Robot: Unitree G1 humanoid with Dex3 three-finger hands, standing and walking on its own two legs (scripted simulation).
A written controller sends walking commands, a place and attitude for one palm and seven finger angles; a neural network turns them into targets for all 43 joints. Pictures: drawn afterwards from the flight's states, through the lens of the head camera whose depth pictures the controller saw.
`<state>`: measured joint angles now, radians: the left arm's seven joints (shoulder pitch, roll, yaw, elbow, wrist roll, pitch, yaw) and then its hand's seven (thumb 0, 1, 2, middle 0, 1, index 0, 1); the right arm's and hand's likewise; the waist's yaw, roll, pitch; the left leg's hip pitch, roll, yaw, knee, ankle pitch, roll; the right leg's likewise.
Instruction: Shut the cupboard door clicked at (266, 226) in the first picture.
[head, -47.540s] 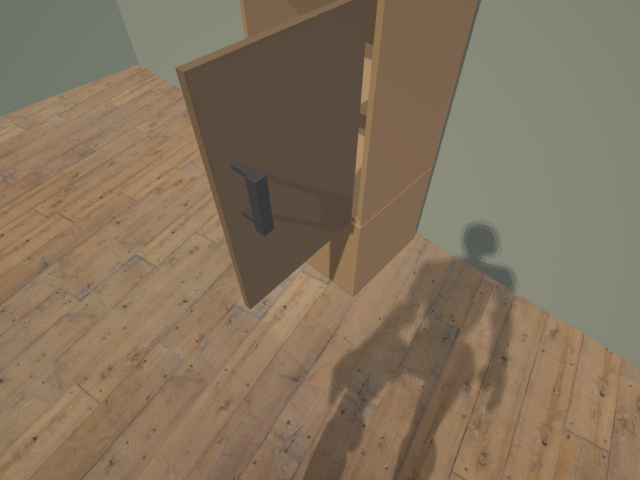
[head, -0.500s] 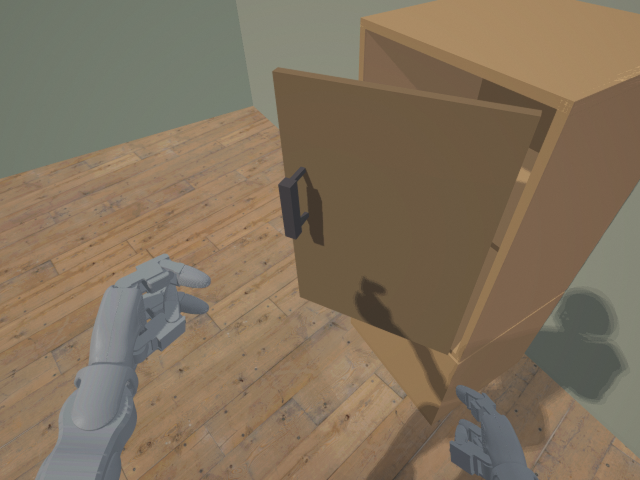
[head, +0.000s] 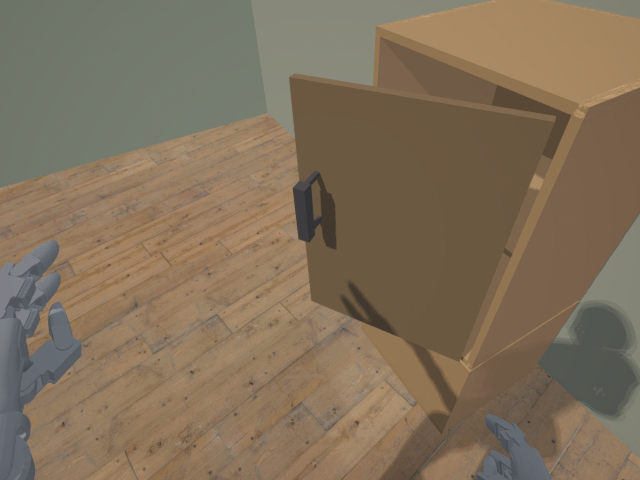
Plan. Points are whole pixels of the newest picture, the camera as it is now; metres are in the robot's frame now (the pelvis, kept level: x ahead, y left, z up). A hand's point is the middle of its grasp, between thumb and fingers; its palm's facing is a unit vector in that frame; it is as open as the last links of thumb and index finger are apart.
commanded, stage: draw the hand back to the body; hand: left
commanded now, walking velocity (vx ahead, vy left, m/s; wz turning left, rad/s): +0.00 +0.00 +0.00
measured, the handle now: (310, 206) +0.60 +0.10 +0.01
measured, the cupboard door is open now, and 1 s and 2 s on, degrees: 32 32 32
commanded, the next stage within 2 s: step back with the hand held close in 0.18 s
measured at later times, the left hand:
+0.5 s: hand (85, 343) +0.19 +0.26 +0.15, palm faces +0.40 -0.80 -0.45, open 7.4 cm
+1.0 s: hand (29, 386) +0.15 +0.29 +0.15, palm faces +0.41 -0.79 -0.46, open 7.4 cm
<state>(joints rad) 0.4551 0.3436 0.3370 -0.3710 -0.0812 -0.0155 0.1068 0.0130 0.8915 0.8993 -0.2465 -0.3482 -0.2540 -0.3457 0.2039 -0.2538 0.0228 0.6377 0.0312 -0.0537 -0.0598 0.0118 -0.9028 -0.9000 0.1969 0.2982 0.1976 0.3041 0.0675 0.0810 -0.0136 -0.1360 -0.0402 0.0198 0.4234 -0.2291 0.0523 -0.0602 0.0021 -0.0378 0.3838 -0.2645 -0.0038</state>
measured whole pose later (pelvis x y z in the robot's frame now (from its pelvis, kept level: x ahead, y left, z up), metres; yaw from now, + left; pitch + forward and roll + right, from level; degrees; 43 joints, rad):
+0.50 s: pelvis +0.00 +0.00 +0.00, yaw +0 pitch +0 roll -1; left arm 0.52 0.37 0.36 -0.37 -0.08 -0.13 0.10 0.01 0.89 0.90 -0.21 -0.30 -0.21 -0.30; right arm 0.19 -0.25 0.00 0.61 0.02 -0.01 -0.07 0.01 -0.90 -0.90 0.20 0.30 0.20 0.30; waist 0.02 0.09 -0.04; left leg -0.25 -0.02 0.02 0.48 -0.24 0.05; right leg -0.16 0.02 -0.04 0.41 -0.26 -0.01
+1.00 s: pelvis -0.06 +0.02 -0.02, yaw -1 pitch +1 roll -2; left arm 0.54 0.43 0.43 -0.48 -0.05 -0.18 0.14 0.01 0.89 0.90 -0.21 -0.30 -0.22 -0.30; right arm 0.21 -0.23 0.01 0.56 0.02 0.00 -0.08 0.01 -0.90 -0.90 0.20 0.30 0.20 0.30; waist 0.00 0.01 -0.03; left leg -0.41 -0.02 0.04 0.60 -0.22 0.08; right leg -0.33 0.01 -0.02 0.55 -0.24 0.02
